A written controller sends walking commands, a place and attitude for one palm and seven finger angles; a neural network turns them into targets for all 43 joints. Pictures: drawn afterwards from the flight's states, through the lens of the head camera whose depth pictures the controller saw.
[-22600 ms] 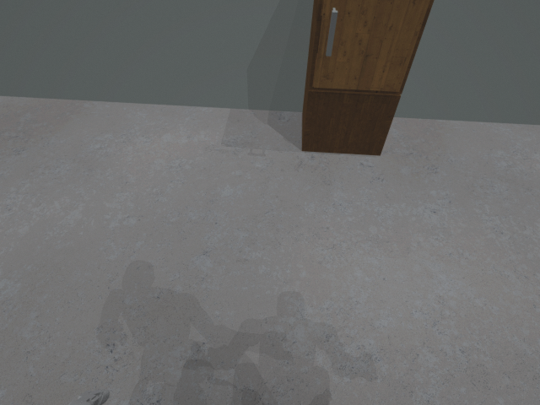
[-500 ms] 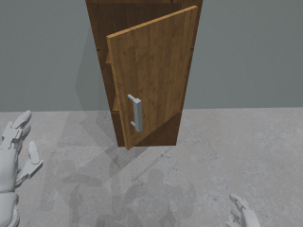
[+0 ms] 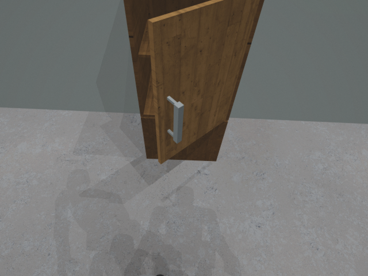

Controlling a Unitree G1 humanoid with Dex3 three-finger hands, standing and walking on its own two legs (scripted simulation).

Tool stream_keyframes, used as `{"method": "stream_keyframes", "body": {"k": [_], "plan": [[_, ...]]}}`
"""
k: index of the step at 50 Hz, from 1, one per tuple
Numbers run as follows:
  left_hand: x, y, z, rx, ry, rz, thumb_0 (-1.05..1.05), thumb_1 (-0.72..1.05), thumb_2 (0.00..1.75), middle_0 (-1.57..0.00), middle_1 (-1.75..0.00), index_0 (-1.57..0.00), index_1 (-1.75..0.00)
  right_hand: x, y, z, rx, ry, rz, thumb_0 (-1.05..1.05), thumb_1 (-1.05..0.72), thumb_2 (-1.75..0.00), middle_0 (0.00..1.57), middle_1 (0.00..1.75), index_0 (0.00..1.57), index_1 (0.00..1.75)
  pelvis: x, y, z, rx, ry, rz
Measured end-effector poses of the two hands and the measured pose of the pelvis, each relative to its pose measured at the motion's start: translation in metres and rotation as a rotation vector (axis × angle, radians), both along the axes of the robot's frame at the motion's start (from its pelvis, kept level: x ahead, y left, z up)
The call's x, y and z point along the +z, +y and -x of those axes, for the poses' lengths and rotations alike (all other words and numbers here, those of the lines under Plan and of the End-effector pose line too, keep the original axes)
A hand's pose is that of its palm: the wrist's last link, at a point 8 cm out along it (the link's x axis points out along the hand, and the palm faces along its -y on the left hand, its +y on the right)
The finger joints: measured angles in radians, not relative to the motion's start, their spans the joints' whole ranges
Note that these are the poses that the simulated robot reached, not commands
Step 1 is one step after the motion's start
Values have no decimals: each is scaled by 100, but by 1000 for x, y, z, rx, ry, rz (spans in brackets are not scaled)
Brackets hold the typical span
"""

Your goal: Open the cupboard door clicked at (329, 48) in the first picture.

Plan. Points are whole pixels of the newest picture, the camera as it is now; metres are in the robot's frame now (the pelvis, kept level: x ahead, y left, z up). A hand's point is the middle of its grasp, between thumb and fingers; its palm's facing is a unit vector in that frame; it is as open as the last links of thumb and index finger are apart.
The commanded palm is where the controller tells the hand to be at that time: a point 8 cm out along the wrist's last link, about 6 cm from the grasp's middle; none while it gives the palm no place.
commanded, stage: let the arm hang, fingers relaxed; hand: left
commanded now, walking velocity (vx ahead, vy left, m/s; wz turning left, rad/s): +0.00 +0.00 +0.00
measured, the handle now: (174, 120) +0.59 +0.07 -0.08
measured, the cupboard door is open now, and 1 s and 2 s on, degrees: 42 42 42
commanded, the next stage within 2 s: look to check the result in 0.56 s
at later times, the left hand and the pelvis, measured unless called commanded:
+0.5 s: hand out of the picture +0.09 +0.20 -0.16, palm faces -0.01 -0.96 -0.27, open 7.4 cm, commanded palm none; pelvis +0.02 -0.01 +0.00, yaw -1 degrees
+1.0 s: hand out of the picture +0.08 +0.21 -0.16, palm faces -0.03 -0.95 -0.30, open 7.4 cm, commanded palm none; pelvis +0.04 -0.02 +0.01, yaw -2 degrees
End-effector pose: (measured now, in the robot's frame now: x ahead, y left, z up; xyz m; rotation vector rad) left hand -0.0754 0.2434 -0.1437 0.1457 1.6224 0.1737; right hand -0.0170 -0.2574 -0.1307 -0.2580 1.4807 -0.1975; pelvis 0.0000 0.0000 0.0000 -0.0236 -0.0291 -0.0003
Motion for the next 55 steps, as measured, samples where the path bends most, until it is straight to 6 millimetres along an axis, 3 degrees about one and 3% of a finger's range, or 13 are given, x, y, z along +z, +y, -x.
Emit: {"method": "stream_keyframes", "body": {"k": [5,11,20,27,37,55], "plan": [[10,18,-9,-6,-23,-66,1,90,89,-20,-30,-20,-30,-10,15,-10,-7,-31,-53,0,-90,-90,20,30,20,30,1,1,-2,-1,-2,-6],[15,28,-54,-39,-143,-108,1,90,89,-20,-30,-20,-30,-16,21,-40,2,-115,-88,0,-90,-90,20,30,20,30,1,0,-7,-5,-6,-14],[18,15,-134,-93,-333,-91,0,90,89,-20,-30,-20,-30,-8,3,-80,19,-215,-61,0,-90,-90,20,30,20,30,3,-5,-18,-11,-10,-22],[18,3,-168,-120,-390,-66,0,90,89,-20,-30,-20,-30,1,-17,-90,17,-224,-16,0,-90,-90,20,30,20,30,5,-10,-25,-16,-7,-23],[16,4,-170,-121,-344,-76,0,90,89,-20,-30,-20,-30,4,-32,-86,9,-173,12,0,-90,-90,20,30,20,30,6,-16,-35,-22,-1,-24],[16,5,-152,-103,-259,-92,1,90,89,-20,-30,-20,-30,-2,-23,-102,14,-166,-23,0,-90,-90,20,30,20,30,6,-19,-45,-29,3,-29]]}}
